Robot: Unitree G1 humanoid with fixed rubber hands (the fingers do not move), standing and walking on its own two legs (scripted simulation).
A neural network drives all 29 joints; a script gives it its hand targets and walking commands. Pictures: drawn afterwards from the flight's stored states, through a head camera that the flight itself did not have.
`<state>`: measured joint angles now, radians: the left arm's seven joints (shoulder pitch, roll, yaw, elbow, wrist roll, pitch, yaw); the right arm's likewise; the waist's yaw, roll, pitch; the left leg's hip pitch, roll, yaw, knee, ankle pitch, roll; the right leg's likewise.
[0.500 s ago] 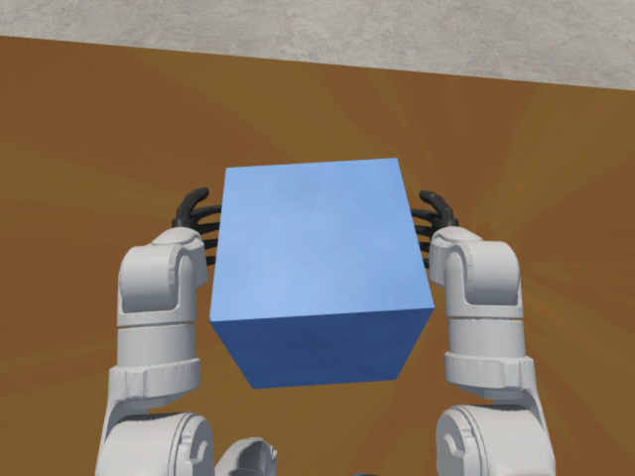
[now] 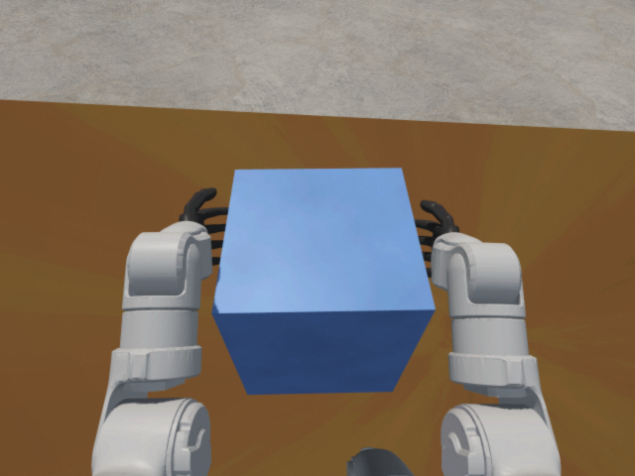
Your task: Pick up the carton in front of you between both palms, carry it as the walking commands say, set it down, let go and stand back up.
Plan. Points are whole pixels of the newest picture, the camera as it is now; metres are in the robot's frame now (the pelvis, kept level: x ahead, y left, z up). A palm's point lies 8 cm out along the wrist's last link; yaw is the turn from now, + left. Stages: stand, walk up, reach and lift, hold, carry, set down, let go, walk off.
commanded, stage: carry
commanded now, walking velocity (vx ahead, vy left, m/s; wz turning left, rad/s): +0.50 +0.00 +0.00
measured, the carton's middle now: (319, 288) +0.35 -0.02 +0.01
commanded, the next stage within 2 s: none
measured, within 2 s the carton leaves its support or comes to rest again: neither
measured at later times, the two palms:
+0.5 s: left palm (218, 131) +0.64 +0.14 +0.05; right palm (387, 126) +0.66 -0.16 +0.05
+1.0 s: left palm (220, 45) +0.96 +0.16 +0.04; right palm (355, 52) +0.94 -0.14 +0.04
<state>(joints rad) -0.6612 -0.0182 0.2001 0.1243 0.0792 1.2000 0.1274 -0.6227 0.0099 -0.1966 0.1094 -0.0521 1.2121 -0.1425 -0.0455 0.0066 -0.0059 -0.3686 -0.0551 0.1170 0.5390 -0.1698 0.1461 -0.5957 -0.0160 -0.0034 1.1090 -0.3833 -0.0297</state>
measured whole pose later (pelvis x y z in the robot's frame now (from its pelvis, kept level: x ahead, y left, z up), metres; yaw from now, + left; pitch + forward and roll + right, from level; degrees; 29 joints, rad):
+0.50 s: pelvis +0.30 -0.04 -0.03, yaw +2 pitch +4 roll +1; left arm -0.59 -0.03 0.20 0.11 0.06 1.17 0.12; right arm -0.61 0.01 -0.18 0.14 -0.07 1.18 -0.13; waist 0.04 -0.01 0.00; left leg -0.58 0.00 0.00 1.18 -0.41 0.04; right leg -0.39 0.06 -0.11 0.56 -0.16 -0.12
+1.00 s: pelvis +0.60 +0.02 -0.06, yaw +0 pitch +5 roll -1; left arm -0.66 -0.01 0.18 0.16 0.06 1.21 0.12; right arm -0.62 0.01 -0.20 0.14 -0.06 1.21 -0.13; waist -0.03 0.00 -0.03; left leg -0.41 -0.05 0.10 0.57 -0.15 0.14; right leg -0.56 0.00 -0.01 1.17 -0.42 -0.03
